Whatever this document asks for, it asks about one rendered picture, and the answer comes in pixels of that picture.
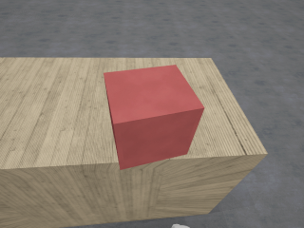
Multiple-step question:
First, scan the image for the carton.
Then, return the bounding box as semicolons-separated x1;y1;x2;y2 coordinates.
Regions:
104;65;205;170

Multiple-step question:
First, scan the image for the pedestal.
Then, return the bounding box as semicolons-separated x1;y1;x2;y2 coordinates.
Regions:
0;57;268;228

